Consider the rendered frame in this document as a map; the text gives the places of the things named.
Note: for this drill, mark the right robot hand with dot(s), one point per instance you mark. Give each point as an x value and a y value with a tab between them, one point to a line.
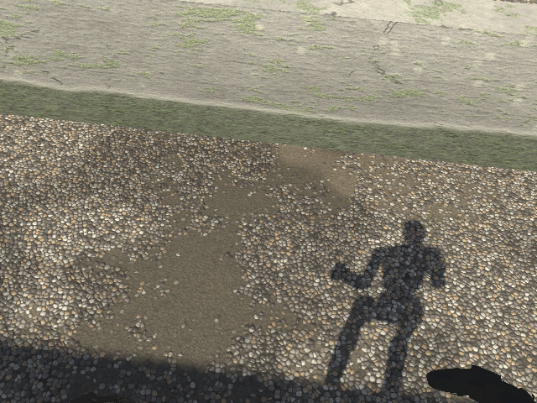
480	384

